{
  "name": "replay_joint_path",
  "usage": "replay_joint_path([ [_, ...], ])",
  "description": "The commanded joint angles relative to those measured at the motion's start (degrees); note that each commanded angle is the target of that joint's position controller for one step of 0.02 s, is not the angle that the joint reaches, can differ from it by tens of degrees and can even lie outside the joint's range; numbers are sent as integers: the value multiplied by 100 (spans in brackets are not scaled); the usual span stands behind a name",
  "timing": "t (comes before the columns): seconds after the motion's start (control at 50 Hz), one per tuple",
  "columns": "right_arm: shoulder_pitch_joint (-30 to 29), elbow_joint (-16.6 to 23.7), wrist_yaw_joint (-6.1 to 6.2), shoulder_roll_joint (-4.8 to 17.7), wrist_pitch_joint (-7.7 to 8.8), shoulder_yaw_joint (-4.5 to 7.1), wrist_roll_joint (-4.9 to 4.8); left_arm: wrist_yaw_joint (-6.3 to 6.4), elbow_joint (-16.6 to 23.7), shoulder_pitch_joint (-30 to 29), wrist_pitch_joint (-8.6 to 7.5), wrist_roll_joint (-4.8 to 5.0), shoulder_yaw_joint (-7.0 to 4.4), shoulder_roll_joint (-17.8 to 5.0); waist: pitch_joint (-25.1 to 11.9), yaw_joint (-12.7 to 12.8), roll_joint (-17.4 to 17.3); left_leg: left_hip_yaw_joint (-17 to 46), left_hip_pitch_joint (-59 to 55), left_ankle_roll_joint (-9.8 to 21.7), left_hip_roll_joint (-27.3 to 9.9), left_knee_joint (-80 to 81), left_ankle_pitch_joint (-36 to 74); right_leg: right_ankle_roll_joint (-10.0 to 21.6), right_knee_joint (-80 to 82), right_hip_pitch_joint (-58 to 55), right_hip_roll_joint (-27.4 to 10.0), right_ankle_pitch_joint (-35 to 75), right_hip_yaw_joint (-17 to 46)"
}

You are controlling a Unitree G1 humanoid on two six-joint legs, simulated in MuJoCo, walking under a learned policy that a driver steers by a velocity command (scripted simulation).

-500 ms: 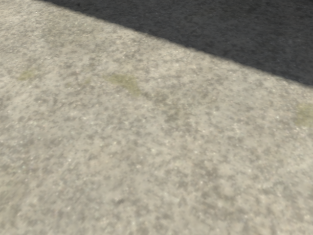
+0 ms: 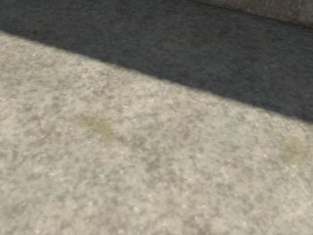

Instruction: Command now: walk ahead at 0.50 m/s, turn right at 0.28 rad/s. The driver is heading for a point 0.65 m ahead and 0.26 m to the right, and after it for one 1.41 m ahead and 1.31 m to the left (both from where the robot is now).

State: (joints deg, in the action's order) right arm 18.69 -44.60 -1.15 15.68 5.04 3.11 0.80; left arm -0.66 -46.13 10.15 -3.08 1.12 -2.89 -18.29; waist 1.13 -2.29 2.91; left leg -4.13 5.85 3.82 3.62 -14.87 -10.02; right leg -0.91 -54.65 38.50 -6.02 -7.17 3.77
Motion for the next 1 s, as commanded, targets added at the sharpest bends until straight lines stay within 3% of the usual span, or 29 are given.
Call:
replay_joint_path([
  [0.02,-427,339,71,816,147,190,6,-51,297,-86,-40,-7,-29,-190,134,124,-582,458,203,727,-1503,878,1321,-3,840,-47,-14,1069,141],
  [0.1,-73,75,127,953,92,224,-53,-169,593,-814,-72,-13,46,-65,352,-176,-453,43,-266,606,-1653,889,1387,130,1722,-72,100,1488,-151],
  [0.18,117,-118,172,1051,-103,272,-131,-318,923,-1175,-73,-13,34,-125,379,-198,-504,-164,-1248,462,-1911,291,2495,393,2076,196,259,581,-443],
  [0.22,11,-79,244,1210,-206,313,-136,-355,973,-870,-49,-20,-60,-302,8,55,-753,-356,-1433,308,-1898,-527,4555,600,2037,-472,616,-60,-829],
  [0.24,-39,-50,289,1256,-270,323,-125,-343,876,-307,-28,-15,-173,-490,-358,378,-824,-479,-1344,204,-1817,-1356,5341,740,2067,-1229,852,-215,-974],
  [0.26,-88,1,338,1222,-303,296,-129,-276,666,609,-12,7,-357,-802,-841,864,-679,-632,-721,5,-1598,-2595,5132,970,2393,-2630,998,99,-859],
  [0.28,91,156,355,940,-232,170,26,-142,538,1450,60,23,-525,-1349,-1501,1067,210,-673,825,-235,-1254,-4471,2726,1402,2364,-4470,-89,402,815],
  [0.3,491,371,222,286,-34,-46,60,-140,693,1181,32,79,-526,-1565,-2165,510,1318,154,3215,-601,90,-6422,-2174,2629,3240,-6194,-1342,-647,4143],
  [0.32,-85,407,104,885,195,77,-137,-140,717,1267,14,41,-400,-1085,-2202,934,531,1143,3836,-434,-264,-6651,-2098,2386,3663,-6224,-1258,-1093,4100],
  [0.34,-586,596,55,974,305,91,-311,-114,724,1094,-21,-6,-340,-848,-1403,927,259,1040,4053,-312,-504,-6396,-1649,2127,3706,-5564,-1039,-829,3197],
  [0.36,-714,619,87,861,347,66,-238,-114,761,761,-51,-20,-313,-769,-812,639,-340,986,3872,-300,-749,-5790,-1261,1941,3768,-4628,-783,-192,2569],
  [0.38,-762,587,134,918,319,116,-82,-93,834,454,-62,-31,-259,-566,-562,456,-377,954,3526,-355,-912,-5274,-1057,1837,3847,-3984,-586,421,2120],
  [0.4,-659,589,131,904,256,135,-32,-67,930,301,-59,-97,-230,-525,-435,276,-204,965,3178,-418,-969,-5115,-927,1848,3974,-3499,-460,827,1940],
  [0.44,-506,597,133,770,135,124,11,-26,967,240,-65,-76,-252,-562,-346,127,-124,864,2941,-605,-978,-4669,-828,1908,4142,-2971,-352,1297,1683],
  [0.48,-763,699,154,630,63,75,28,43,931,334,-68,-55,-300,-720,-191,158,-120,735,2927,-782,-912,-4002,-380,1856,4228,-2564,-202,1491,1350],
  [0.56,-1660,899,107,411,103,-25,-6,141,813,650,12,7,-344,-821,-102,527,70,635,2326,-856,-543,-2202,1291,1419,4085,-2169,230,847,977],
  [0.62,-2023,1021,40,553,159,18,-110,157,689,963,66,51,-352,-816,-113,660,162,779,2105,-792,-388,-1623,1479,1306,3832,-2462,69,354,1392],
  [0.68,-1880,1009,-3,790,228,123,-134,181,673,981,105,35,-359,-774,-148,493,333,941,1894,-566,-395,-1323,886,1166,3310,-2987,-159,205,1943],
  [0.72,-1108,820,37,962,278,244,-99,166,730,861,120,2,-304,-589,-454,58,377,822,765,-274,-440,-1006,717,938,2585,-2876,101,525,1894],
  [0.74,-342,753,87,1223,300,328,6,137,820,860,98,-61,-178,-257,-1170,-289,-45,1508,-586,78,-1221,-1120,420,734,1213,-2349,430,85,1507],
  [0.76,265,596,98,1719,225,453,88,136,974,1625,40,49,-54,140,-1982,-75,-1692,3945,-2580,1011,-2564,-775,-666,309,-743,-408,1288,-2172,663],
  [0.78,325,544,55,1363,180,397,-71,146,926,1700,18,129,-102,-336,-1886,-124,-1915,5140,-2603,1157,-2879,-333,-2145,217,-1713,527,895,-2657,658],
  [0.8,38,633,74,938,152,283,-89,150,924,1155,46,120,-220,-753,-1095,-280,-1245,4308,-1938,879,-2592,-197,-2307,169,-2011,755,647,-2125,668],
  [0.82,-239,633,73,789,116,214,-13,171,987,719,71,30,-225,-728,-565,-247,-813,3473,-1161,727,-2281,-181,-1158,114,-1929,548,530,-1725,485],
  [0.84,-441,571,46,669,100,156,38,179,1057,489,61,-60,-221,-612,-201,-119,-694,2865,-508,736,-2029,-175,307,65,-1670,337,474,-1561,468],
  [0.88,-608,473,-1,517,124,81,54,153,1059,617,80,-85,-195,-366,-171,215,-896,2027,101,758,-1704,-207,2613,-2,-1112,-309,367,-1649,326],
  [0.92,-724,345,-24,549,133,72,-28,152,1026,643,97,-141,-101,-81,-308,352,-938,1584,287,890,-1558,-211,3892,-123,-192,-668,372,-1592,27],
  [0.96,-832,270,11,836,52,149,-103,144,1042,446,89,-190,-18,63,-541,352,-968,1309,449,899,-1439,-252,4269,-193,786,-1230,437,-1026,-137],
  [1.0,-676,164,61,1037,-65,215,-160,120,1039,183,92,-147,-24,-23,-680,227,-993,1242,464,823,-1368,-281,3956,-225,1429,-1636,610,-304,-200],
])
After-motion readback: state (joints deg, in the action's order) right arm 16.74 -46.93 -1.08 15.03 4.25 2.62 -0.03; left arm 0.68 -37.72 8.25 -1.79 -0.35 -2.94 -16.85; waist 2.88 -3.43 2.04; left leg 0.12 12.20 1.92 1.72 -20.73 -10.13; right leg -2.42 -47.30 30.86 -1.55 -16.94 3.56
